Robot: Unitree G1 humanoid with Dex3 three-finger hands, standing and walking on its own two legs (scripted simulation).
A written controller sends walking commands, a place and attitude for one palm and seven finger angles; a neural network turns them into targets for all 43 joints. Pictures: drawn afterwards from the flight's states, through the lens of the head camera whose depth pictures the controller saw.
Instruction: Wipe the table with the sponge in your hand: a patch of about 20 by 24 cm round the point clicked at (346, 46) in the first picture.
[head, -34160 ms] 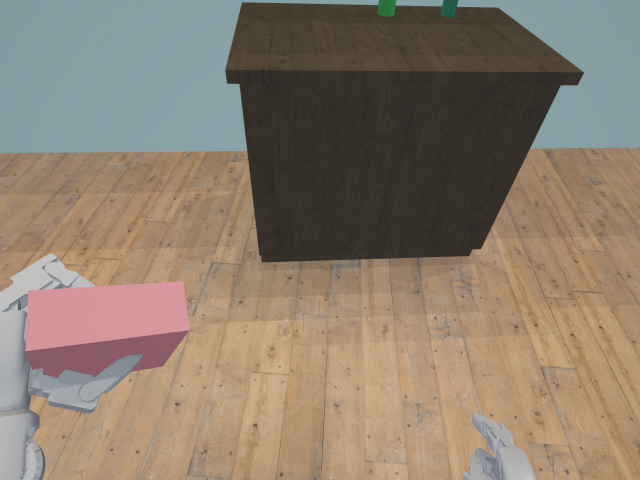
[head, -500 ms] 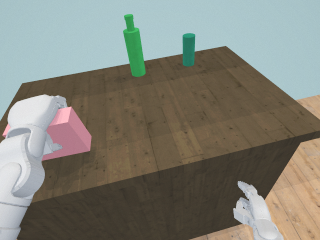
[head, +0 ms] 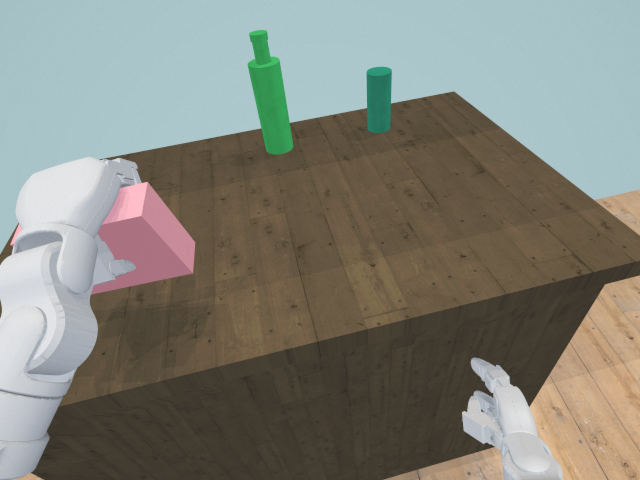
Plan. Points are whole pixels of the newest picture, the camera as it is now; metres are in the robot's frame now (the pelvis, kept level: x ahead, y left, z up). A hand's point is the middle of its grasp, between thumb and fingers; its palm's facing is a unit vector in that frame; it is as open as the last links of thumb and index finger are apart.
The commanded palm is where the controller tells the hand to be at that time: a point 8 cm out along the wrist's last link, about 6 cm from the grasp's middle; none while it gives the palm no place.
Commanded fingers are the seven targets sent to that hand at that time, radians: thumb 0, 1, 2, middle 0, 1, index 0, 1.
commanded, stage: lift the sponge slowly off the table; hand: left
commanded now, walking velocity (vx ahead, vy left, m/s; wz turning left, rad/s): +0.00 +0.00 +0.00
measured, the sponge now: (123, 252) +0.28 +0.29 +0.18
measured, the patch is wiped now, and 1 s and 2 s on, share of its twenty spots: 1.00 1.00 1.00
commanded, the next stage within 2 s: bring the sponge back beside the body in 0.26 s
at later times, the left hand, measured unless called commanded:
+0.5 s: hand (94, 230) +0.27 +0.30 +0.23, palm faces +0.17 -0.04 -0.98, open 8.8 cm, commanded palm +0.21 +0.30 +0.31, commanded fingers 0.00 0.10 1.30 -1.20 -1.60 -1.20 -1.60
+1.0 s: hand (71, 252) +0.23 +0.29 +0.23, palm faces +0.29 -0.09 -0.95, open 8.8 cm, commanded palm +0.17 +0.29 +0.30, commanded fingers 0.00 0.10 1.30 -1.20 -1.60 -1.20 -1.60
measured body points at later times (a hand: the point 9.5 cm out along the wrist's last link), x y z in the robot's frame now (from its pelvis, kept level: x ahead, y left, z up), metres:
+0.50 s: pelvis -0.01 -0.01 +0.00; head -0.03 -0.06 +0.44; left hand +0.25 +0.29 +0.28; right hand +0.26 -0.20 -0.06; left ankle +0.01 +0.12 -0.74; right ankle +0.03 -0.10 -0.74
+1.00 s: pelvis -0.02 +0.00 +0.00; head -0.05 -0.05 +0.44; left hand +0.21 +0.29 +0.29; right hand +0.25 -0.18 -0.06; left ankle +0.01 +0.12 -0.74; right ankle +0.03 -0.10 -0.74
